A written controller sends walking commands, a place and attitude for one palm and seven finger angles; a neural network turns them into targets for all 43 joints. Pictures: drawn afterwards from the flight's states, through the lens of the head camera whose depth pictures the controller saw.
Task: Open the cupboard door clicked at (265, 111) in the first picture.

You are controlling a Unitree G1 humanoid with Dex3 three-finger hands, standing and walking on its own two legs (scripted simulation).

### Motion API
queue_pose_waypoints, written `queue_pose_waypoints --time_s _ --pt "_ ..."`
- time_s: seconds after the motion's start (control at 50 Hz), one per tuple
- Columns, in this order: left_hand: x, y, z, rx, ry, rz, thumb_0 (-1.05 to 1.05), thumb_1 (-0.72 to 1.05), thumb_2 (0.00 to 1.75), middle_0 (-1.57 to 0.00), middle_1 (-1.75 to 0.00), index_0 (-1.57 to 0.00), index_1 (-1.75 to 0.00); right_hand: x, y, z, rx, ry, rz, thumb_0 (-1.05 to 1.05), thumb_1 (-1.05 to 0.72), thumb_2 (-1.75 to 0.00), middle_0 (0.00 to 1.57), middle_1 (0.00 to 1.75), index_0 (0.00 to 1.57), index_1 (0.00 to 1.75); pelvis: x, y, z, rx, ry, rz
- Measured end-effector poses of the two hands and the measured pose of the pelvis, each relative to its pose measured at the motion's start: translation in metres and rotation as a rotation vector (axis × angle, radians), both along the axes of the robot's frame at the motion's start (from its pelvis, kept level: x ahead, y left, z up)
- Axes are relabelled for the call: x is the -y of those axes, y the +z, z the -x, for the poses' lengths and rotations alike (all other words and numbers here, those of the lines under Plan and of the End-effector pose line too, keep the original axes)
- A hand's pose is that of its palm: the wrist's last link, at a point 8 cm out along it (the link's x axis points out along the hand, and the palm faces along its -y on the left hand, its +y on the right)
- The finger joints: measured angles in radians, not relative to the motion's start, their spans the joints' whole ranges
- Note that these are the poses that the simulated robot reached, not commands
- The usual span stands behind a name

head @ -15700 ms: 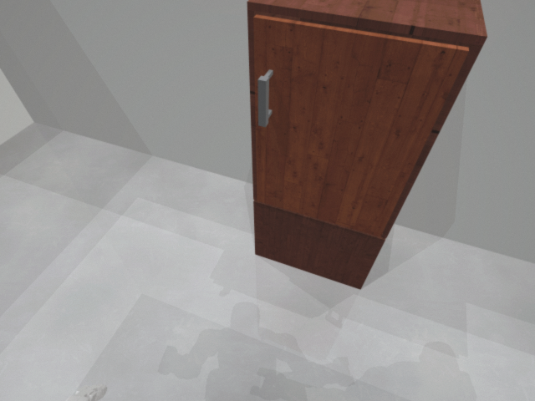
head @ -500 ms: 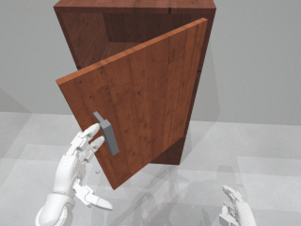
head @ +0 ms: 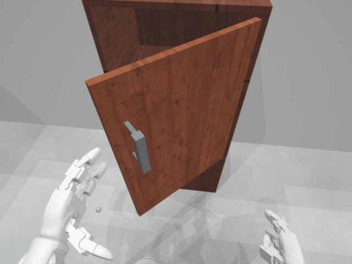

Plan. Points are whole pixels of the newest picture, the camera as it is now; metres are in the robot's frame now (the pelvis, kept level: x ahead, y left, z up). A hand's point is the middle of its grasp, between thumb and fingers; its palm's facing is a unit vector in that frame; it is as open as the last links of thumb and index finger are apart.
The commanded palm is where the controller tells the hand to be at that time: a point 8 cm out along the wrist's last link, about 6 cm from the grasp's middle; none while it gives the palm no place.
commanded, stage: draw the hand back to the body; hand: left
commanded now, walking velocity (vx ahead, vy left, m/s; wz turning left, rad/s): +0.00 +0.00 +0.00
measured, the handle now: (137, 147) +0.34 +0.12 +0.10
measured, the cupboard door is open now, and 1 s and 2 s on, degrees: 44 44 44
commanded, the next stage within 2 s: step back with the hand held close in 1.52 s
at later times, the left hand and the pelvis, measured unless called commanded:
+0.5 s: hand (64, 198) +0.20 +0.21 +0.14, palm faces +0.05 -0.99 -0.16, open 16.0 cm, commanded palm +0.17 +0.26 +0.15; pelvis +0.00 +0.01 +0.02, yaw +0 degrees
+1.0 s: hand (29, 165) +0.23 +0.26 +0.18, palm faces +0.40 -0.83 -0.38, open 10.8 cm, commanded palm +0.19 +0.30 +0.21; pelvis +0.04 +0.01 +0.05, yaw -2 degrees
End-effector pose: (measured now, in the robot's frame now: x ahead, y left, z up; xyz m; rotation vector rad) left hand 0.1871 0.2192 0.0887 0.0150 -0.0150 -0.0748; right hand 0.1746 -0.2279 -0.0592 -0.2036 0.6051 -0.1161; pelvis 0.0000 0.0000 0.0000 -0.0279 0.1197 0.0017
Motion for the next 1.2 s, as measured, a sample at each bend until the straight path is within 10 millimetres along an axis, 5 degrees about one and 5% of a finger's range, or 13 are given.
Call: queue_pose_waypoints --time_s 0.22,0.5,0.72,1.2 --pt "-0.017 0.026 0.004 0.020 0.041 -0.045 -0.01 -0.50 0.30 -0.15 -0.30 -0.15 -0.30 -0.022 0.007 0.009 0.011 0.004 -0.037 0.02 -0.90 -0.90 0.20 0.30 0.20 0.30 -0.009 0.007 0.001 0.035 -0.006 0.006" --pt "-0.040 0.055 0.009 0.007 0.124 -0.145 -0.01 -0.44 0.33 -0.15 -0.30 -0.15 -0.30 -0.020 0.024 -0.002 0.048 0.017 0.000 0.02 -0.90 -0.90 0.20 0.30 0.21 0.30 -0.011 0.021 -0.005 0.082 -0.003 0.005" --pt "-0.063 0.077 0.012 -0.035 0.420 -0.335 -0.01 -0.13 0.46 -0.16 -0.30 -0.17 -0.30 -0.025 0.035 -0.017 -0.017 0.032 0.026 0.02 -0.90 -0.90 0.20 0.30 0.20 0.30 -0.012 0.043 -0.018 0.138 -0.013 -0.011" --pt "-0.080 0.134 -0.009 0.117 0.528 -0.427 0.01 0.69 0.81 -0.20 -0.30 -0.20 -0.30 -0.013 0.038 -0.042 -0.060 0.026 0.001 0.02 -0.90 -0.90 0.20 0.30 0.20 0.30 -0.003 0.054 -0.040 0.177 -0.033 -0.024"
